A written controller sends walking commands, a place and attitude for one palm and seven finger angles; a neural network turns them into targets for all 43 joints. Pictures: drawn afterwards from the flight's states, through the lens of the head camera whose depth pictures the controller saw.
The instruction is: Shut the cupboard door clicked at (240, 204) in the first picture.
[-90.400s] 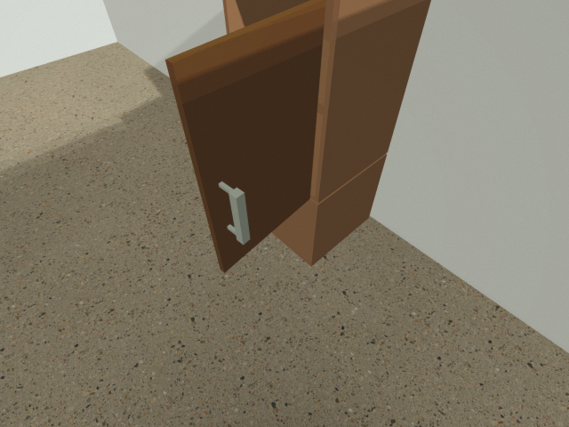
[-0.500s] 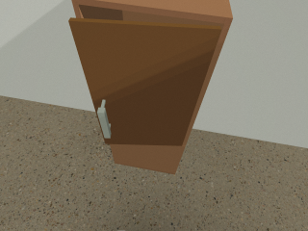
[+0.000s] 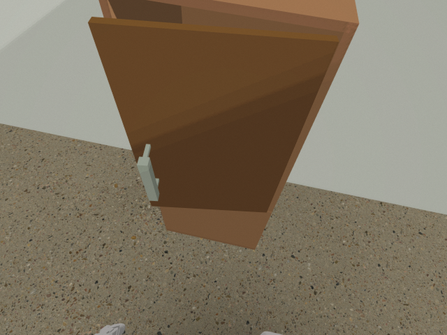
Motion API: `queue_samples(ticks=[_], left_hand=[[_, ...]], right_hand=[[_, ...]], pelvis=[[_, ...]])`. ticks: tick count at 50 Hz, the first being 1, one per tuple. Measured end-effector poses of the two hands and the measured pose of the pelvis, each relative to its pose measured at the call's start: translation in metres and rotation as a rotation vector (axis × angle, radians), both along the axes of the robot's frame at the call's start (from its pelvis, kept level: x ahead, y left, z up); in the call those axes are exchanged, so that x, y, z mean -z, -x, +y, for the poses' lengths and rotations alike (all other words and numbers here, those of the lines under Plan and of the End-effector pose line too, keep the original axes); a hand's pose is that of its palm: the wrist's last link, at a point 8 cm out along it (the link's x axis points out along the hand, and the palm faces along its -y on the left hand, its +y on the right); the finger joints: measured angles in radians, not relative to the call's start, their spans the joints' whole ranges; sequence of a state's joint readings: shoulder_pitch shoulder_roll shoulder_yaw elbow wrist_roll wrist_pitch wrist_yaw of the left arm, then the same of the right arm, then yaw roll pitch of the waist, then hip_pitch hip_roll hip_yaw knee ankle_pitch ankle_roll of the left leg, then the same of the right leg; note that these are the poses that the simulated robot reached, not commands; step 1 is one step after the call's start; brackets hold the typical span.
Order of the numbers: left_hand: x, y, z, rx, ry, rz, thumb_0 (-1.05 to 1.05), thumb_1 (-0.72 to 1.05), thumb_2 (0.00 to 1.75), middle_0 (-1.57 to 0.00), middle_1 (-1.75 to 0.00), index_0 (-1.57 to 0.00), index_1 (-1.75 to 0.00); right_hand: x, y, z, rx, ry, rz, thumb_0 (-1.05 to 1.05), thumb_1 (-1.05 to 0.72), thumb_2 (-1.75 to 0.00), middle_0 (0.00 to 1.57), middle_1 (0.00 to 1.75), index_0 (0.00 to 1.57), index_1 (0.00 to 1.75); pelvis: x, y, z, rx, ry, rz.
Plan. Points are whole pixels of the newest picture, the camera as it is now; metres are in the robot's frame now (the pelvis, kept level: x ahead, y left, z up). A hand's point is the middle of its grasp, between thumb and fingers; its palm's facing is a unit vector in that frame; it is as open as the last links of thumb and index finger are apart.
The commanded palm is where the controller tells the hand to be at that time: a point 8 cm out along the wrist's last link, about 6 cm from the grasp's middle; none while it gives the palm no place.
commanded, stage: come to a stop and stand still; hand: left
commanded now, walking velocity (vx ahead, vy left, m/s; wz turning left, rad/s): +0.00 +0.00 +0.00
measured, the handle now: (151, 173) +0.47 +0.21 -0.10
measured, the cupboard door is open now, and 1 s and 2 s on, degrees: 10 10 10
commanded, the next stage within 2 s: look again from close up in 0.84 s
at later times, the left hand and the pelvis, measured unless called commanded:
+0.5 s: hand out of the picture -0.02 +0.19 -0.16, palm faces -0.02 -0.98 -0.22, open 7.3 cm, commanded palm none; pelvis -0.04 +0.01 +0.01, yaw -2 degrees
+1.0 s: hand out of the picture -0.07 +0.15 -0.17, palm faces -0.01 -0.99 -0.15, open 7.3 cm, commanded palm none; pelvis -0.05 +0.00 +0.01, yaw -1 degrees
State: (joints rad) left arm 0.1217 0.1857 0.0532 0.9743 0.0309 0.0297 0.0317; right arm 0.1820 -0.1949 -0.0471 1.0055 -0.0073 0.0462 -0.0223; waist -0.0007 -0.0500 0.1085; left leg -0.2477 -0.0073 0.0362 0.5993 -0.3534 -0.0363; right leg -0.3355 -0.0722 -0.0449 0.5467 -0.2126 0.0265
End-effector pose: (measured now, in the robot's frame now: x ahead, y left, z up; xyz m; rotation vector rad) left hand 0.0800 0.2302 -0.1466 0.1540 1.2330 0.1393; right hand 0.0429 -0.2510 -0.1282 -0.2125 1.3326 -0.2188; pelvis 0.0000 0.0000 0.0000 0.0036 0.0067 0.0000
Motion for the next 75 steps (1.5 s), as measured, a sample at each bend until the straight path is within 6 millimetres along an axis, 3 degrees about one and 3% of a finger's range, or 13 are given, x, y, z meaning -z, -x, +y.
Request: queue_samples(ticks=[3,8,14,21,35,42,48,58,66,75], left_hand=[[0.007,0.01,0.014,-0.02,0.009,0.019,0.01,0.91,0.9,-0.2,-0.3,-0.21,-0.3],[0.0,0.032,0.03,-0.035,0.002,0.068,0.01,0.91,0.9,-0.2,-0.3,-0.2,-0.3],[-0.009,0.06,0.034,-0.028,-0.022,0.105,0.01,0.91,0.9,-0.2,-0.3,-0.2,-0.3],[-0.015,0.09,0.019,0.008,-0.041,0.145,0.01,0.91,0.9,-0.2,-0.3,-0.2,-0.3],[-0.008,0.127,-0.02,0.002,0.031,0.169,0.01,0.93,0.9,-0.2,-0.3,-0.2,-0.3],[-0.007,0.145,-0.031,-0.012,0.054,0.218,0.01,0.92,0.9,-0.2,-0.3,-0.2,-0.3],[-0.006,0.15,-0.036,-0.015,0.053,0.23,0.01,0.91,0.9,-0.2,-0.3,-0.2,-0.3],[-0.01,0.127,-0.012,-0.003,-0.006,0.137,0.01,0.91,0.9,-0.2,-0.3,-0.21,-0.3],[-0.012,0.103,0.002,0.015,-0.026,0.098,0.01,0.91,0.9,-0.2,-0.3,-0.2,-0.3],[-0.008,0.094,0.003,0.029,-0.011,0.114,0.01,0.91,0.9,-0.2,-0.3,-0.2,-0.3]], right_hand=[[-0.006,0.002,0.011,-0.015,0.021,-0.024,0.0,-0.91,-0.9,0.19,0.3,0.2,0.3],[-0.014,0.007,0.031,-0.036,0.013,-0.037,0.0,-0.91,-0.9,0.2,0.3,0.2,0.3],[-0.007,0.016,0.041,-0.03,-0.031,-0.046,0.0,-0.92,-0.9,0.2,0.3,0.21,0.3],[0.008,0.044,0.036,0.03,-0.087,-0.04,0.0,-0.92,-0.9,0.2,0.3,0.21,0.3],[0.001,0.129,0.025,0.064,-0.081,0.125,0.0,-0.91,-0.9,0.2,0.3,0.2,0.3],[0.001,0.151,0.031,0.08,-0.093,0.183,0.0,-0.91,-0.9,0.19,0.3,0.2,0.3],[0.003,0.146,0.038,0.075,-0.112,0.176,0.0,-0.91,-0.9,0.19,0.3,0.2,0.3],[0.021,0.1,0.047,0.015,-0.134,0.039,0.02,-0.93,-0.9,0.2,0.3,0.2,0.3],[0.016,0.08,0.039,0.001,-0.11,0.003,0.02,-0.93,-0.9,0.2,0.3,0.2,0.3],[0.008,0.063,0.031,-0.008,-0.078,-0.005,0.01,-0.91,-0.9,0.2,0.3,0.2,0.3]], pelvis=[[0.001,0.004,0.009,0.008,0.001,-0.013],[-0.008,0.009,0.017,0.014,0.02,-0.012],[-0.01,0.02,0.019,0.025,0.01,-0.006],[-0.009,0.033,0.013,0.037,-0.008,-0.013],[-0.013,0.051,-0.004,0.032,-0.006,-0.044],[-0.013,0.052,-0.007,0.03,-0.004,-0.036],[-0.012,0.05,-0.007,0.028,0.002,-0.028],[-0.003,0.043,0.006,0.015,0.005,-0.025],[-0.004,0.036,0.009,0.028,-0.01,-0.021],[-0.006,0.03,0.007,0.036,-0.01,-0.014]])
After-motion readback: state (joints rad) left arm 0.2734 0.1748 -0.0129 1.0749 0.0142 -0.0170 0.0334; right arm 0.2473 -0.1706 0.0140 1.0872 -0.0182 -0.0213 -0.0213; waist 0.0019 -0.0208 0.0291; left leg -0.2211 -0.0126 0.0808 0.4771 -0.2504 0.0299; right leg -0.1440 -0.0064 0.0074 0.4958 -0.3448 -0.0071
